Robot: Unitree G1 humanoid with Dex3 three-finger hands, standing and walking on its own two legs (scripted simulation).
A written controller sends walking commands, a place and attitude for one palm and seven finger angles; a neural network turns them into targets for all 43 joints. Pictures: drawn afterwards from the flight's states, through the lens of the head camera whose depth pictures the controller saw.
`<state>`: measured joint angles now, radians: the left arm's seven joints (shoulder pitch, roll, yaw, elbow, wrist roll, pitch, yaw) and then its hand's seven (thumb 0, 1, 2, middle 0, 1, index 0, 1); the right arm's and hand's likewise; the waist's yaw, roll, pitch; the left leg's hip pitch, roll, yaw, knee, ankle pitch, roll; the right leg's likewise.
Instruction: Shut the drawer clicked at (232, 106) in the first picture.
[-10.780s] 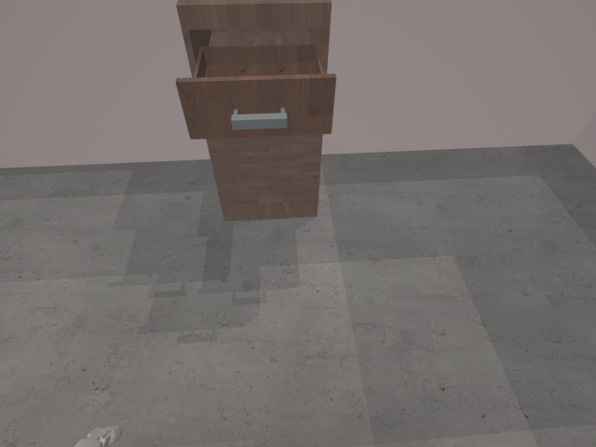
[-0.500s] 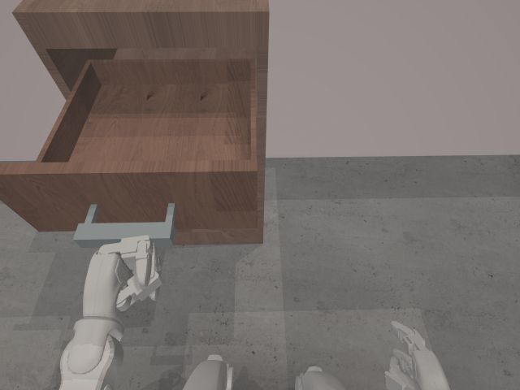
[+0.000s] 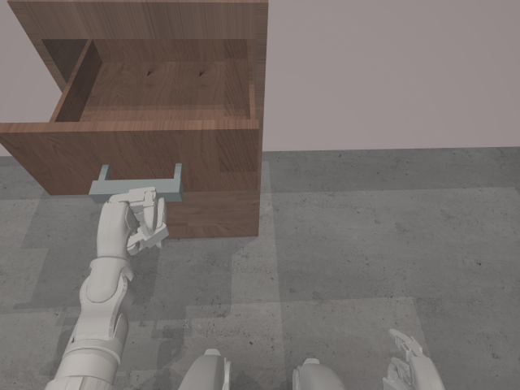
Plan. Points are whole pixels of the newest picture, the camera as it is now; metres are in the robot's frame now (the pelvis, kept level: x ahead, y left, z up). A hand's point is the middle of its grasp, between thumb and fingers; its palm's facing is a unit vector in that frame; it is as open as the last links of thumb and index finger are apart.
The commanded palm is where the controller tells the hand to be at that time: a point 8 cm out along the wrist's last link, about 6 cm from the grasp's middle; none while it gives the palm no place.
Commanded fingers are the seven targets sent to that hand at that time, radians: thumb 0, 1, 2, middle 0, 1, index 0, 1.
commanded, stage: push the drawer shut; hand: left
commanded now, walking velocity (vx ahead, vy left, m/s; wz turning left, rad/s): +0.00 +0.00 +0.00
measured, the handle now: (140, 180) +0.42 +0.21 +0.05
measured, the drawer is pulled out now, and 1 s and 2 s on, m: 0.23 0.11 0.00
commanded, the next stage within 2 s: none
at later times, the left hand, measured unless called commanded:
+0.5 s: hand (168, 190) +0.41 +0.16 +0.05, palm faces +0.07 -1.00 -0.03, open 3.1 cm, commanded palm +0.40 +0.21 +0.05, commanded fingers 0.00 0.90 0.90 -1.40 -1.60 -1.40 -1.60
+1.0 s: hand (175, 160) +0.47 +0.16 +0.05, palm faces +0.09 -0.99 -0.04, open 3.2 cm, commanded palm +0.46 +0.21 +0.05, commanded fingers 0.00 0.90 0.90 -1.40 -1.60 -1.40 -1.60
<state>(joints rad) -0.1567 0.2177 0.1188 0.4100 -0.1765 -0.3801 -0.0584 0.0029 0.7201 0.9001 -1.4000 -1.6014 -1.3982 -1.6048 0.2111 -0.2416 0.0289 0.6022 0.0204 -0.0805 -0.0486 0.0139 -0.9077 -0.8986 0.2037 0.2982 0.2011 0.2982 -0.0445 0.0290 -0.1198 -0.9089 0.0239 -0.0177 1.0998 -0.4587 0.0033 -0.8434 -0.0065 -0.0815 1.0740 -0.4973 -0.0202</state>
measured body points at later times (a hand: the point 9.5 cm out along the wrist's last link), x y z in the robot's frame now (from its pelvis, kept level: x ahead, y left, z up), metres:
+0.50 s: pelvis +0.00 +0.01 +0.00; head +0.09 +0.02 +0.44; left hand +0.40 +0.21 +0.05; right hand +0.11 -0.25 -0.11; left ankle +0.04 +0.12 -0.66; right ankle +0.02 -0.11 -0.66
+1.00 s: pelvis +0.00 +0.00 -0.01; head +0.11 +0.00 +0.43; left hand +0.46 +0.21 +0.05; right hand +0.05 -0.27 -0.13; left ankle +0.04 +0.12 -0.66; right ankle +0.02 -0.11 -0.66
